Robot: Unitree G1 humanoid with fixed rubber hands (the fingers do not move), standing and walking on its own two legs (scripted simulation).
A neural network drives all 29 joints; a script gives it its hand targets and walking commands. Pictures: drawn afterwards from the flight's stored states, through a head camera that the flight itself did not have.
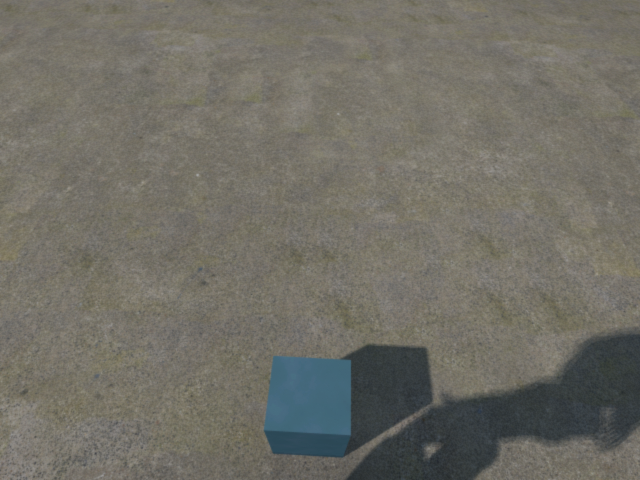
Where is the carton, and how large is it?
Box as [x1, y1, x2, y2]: [264, 356, 350, 457]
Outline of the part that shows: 273,356 264,424 264,431 273,453 342,457 350,435 350,360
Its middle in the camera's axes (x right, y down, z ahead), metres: -0.03 +0.45 +1.04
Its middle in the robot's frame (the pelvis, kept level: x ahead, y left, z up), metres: +0.36 +0.04 -0.63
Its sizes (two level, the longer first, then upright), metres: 0.196 0.173 0.278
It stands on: the floor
